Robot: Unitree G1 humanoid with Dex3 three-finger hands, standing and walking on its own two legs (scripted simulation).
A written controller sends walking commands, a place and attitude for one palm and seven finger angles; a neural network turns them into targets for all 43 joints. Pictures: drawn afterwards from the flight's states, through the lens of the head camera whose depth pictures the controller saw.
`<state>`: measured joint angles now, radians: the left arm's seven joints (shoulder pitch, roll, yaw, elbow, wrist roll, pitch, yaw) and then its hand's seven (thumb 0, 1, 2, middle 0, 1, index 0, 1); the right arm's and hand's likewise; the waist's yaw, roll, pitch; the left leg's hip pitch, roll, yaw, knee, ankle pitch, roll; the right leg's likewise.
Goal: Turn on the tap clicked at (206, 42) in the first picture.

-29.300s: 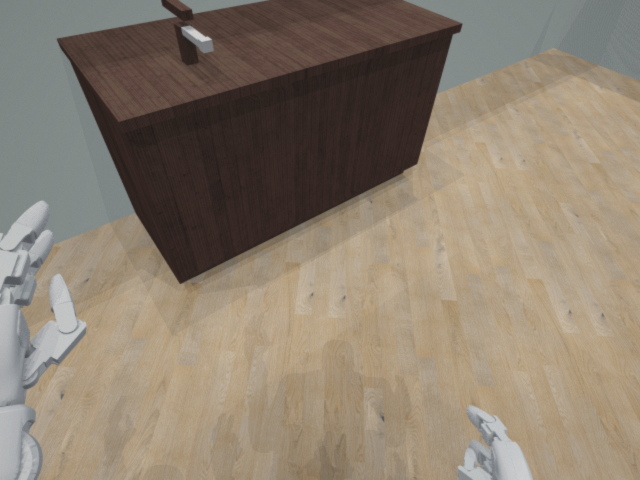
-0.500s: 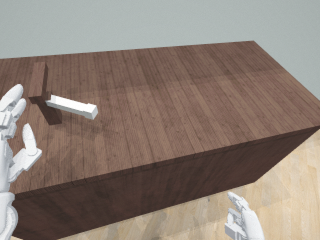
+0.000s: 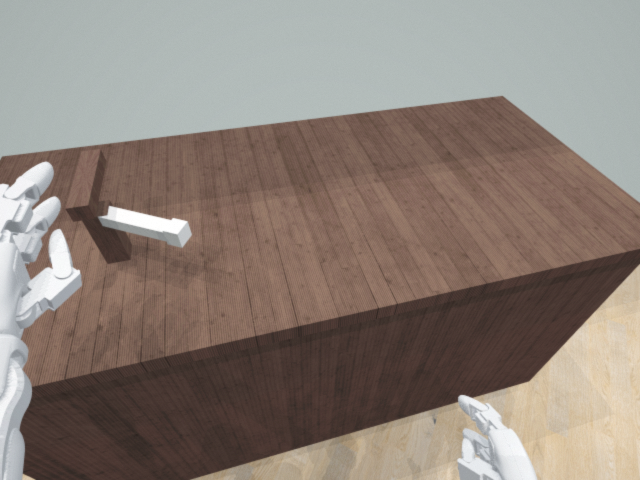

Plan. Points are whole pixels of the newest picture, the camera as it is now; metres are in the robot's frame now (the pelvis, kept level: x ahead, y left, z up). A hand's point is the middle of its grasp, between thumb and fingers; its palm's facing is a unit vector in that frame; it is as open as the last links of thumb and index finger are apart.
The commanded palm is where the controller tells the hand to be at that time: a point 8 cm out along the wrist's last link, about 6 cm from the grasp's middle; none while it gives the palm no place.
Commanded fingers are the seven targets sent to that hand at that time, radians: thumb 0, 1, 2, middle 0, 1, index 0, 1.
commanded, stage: turn the palm inward beside the body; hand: left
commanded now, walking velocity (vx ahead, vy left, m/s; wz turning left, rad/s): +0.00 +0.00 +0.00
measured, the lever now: (177, 232) +0.42 +0.25 +0.07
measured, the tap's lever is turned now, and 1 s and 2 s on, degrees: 58 58 58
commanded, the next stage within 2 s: reach beside the lever's end, fingers flat in 2.00 s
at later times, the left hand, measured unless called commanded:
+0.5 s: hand (130, 326) +0.22 +0.21 +0.15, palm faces +0.46 -0.83 -0.31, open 7.4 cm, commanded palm +0.16 +0.26 +0.16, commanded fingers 0.00 0.90 0.90 -0.20 -0.30 -0.20 -0.30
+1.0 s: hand (124, 343) +0.21 +0.22 +0.13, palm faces +0.47 -0.86 -0.20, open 7.4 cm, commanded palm +0.15 +0.26 +0.14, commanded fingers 0.00 0.90 0.90 -0.20 -0.30 -0.20 -0.30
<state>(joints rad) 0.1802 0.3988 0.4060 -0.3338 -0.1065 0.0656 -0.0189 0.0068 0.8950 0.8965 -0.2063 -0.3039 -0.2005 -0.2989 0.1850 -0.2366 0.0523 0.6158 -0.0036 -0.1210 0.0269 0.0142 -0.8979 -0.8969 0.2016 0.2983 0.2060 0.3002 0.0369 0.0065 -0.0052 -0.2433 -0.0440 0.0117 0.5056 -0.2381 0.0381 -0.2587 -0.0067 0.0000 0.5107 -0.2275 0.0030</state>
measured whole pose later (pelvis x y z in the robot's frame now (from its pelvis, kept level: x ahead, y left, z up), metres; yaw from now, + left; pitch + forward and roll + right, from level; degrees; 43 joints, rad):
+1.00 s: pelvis +0.03 -0.03 -0.02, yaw +3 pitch +3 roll +0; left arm 0.49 0.27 0.28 -0.45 -0.20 -0.04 0.10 0.01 0.89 0.90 -0.21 -0.30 -0.20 -0.30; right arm 0.21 -0.22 0.03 0.63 0.03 -0.24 -0.08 0.01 -0.90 -0.90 0.20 0.30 0.20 0.30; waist 0.07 0.03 -0.09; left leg -0.38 -0.02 -0.06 0.70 -0.37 -0.01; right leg -0.37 0.01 -0.08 0.69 -0.37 -0.04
